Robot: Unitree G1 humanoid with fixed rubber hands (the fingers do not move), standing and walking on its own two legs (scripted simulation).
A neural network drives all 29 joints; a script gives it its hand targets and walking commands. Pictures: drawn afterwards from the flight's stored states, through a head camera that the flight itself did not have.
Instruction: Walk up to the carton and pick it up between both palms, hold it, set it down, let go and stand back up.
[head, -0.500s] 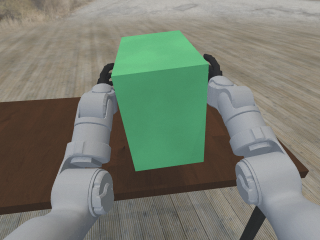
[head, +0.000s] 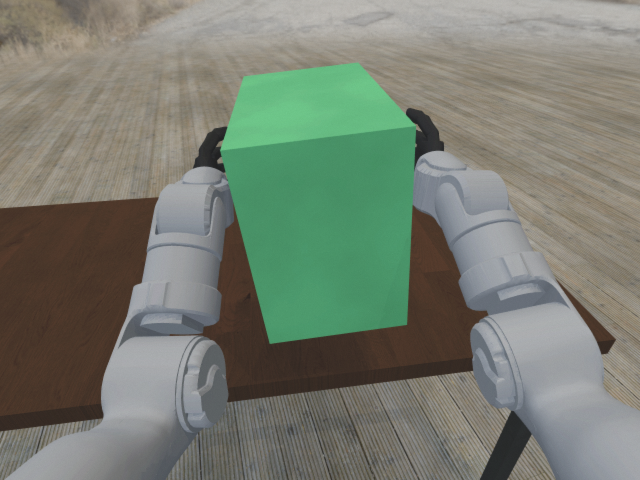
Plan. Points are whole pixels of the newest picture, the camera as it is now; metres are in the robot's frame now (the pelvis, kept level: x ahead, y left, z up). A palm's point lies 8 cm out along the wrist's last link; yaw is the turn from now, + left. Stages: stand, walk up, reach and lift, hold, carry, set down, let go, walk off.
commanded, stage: hold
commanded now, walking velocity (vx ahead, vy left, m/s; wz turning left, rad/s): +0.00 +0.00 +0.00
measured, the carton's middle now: (318, 189) +0.42 -0.02 +0.24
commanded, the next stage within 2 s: none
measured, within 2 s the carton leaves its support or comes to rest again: neither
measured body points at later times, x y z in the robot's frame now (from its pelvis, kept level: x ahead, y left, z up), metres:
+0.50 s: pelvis +0.00 +0.00 +0.00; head -0.08 -0.01 +0.44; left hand +0.40 +0.12 +0.28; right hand +0.39 -0.15 +0.29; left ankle +0.04 +0.12 -0.74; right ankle +0.04 -0.14 -0.74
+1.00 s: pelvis +0.00 +0.00 +0.00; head -0.08 -0.01 +0.44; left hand +0.40 +0.11 +0.28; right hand +0.39 -0.15 +0.29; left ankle +0.04 +0.12 -0.74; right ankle +0.04 -0.14 -0.74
